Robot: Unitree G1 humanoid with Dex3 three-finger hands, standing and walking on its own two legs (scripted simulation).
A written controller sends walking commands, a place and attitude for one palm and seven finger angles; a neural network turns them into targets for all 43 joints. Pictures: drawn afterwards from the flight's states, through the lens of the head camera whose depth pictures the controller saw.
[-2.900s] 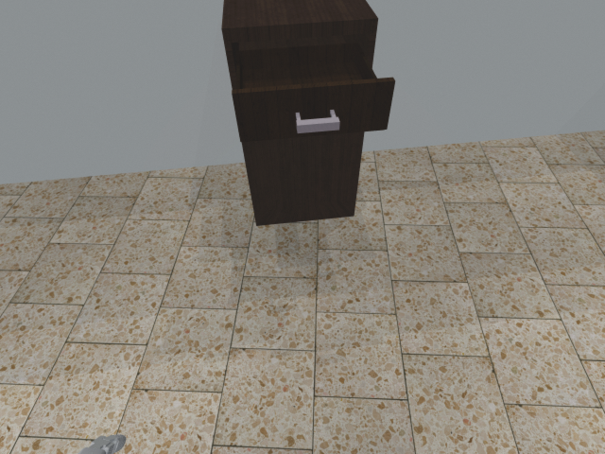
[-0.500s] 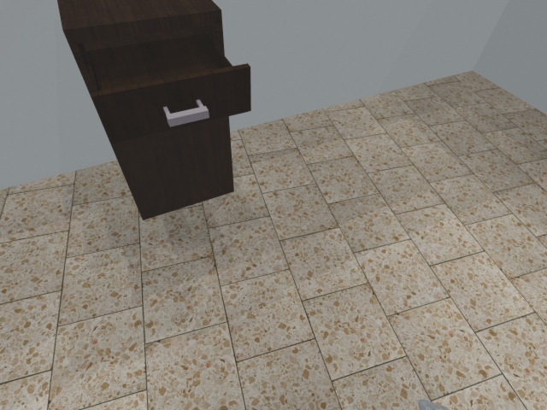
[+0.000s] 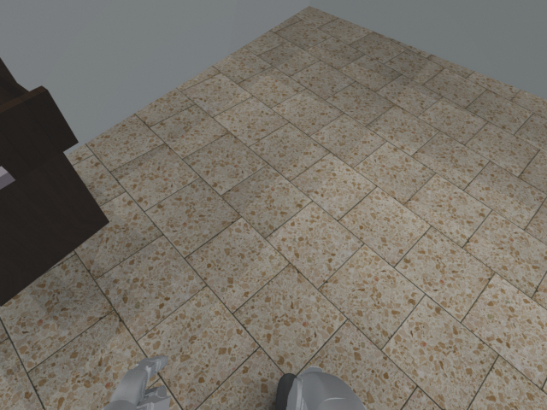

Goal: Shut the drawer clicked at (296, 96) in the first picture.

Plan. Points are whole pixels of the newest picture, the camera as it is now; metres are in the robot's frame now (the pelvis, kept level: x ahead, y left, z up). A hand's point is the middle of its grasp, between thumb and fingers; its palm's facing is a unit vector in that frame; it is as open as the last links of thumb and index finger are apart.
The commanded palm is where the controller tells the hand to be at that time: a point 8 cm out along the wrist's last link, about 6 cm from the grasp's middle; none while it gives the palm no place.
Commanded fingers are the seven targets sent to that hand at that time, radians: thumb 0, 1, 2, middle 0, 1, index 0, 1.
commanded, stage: walk to a spot facing it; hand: left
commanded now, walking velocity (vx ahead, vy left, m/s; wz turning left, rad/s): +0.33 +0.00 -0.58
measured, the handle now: out of the picture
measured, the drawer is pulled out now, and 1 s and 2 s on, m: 0.29 0.29 0.29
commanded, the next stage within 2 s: turn to face it in 0.88 s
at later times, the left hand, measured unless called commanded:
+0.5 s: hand (136, 353) +0.22 +0.23 -0.15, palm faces -0.09 -0.97 -0.23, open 7.3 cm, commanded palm none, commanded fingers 0.00 0.90 0.90 -0.20 -0.30 -0.20 -0.30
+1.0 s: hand (232, 215) +0.50 +0.08 -0.15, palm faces -0.57 -0.78 -0.26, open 7.4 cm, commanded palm none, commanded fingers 0.00 0.90 0.90 -0.20 -0.30 -0.20 -0.30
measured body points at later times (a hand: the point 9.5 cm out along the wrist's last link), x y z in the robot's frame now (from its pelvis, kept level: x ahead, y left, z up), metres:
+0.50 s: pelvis +0.19 +0.02 +0.01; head +0.21 +0.03 +0.46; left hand +0.23 +0.28 -0.13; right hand +0.32 -0.23 -0.10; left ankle +0.28 +0.13 -0.71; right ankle +0.13 -0.07 -0.72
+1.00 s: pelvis +0.28 -0.01 +0.00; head +0.31 -0.05 +0.44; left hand +0.53 +0.12 -0.13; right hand +0.10 -0.22 -0.15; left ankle +0.29 +0.13 -0.70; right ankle +0.26 -0.12 -0.72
